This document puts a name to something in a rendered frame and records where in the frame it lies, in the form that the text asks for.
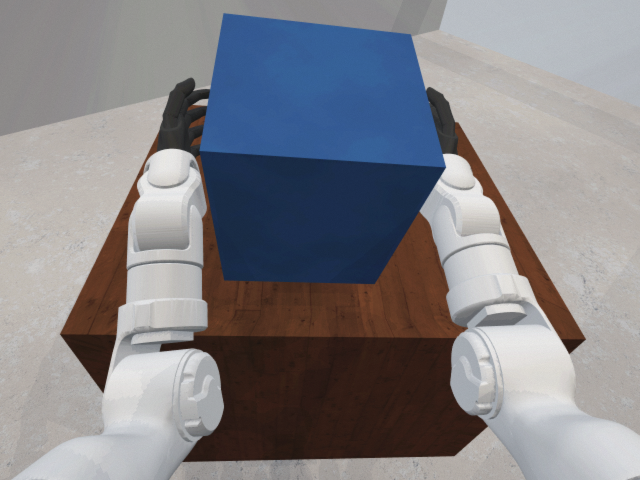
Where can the robot right upper arm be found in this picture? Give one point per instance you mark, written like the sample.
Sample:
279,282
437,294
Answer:
520,381

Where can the robot right forearm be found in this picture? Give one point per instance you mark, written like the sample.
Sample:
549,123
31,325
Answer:
485,288

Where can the carton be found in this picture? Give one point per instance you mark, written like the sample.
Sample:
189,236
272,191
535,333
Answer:
318,149

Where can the robot left forearm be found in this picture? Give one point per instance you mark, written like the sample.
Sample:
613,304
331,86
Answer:
164,259

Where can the pedestal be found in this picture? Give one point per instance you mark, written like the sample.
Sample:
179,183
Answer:
321,370

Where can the right robot hand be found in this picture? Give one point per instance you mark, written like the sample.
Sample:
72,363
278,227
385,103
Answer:
444,121

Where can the robot left upper arm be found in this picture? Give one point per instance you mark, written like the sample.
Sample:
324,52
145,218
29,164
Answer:
156,407

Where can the left robot hand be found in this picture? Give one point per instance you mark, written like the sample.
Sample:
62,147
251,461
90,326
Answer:
174,130

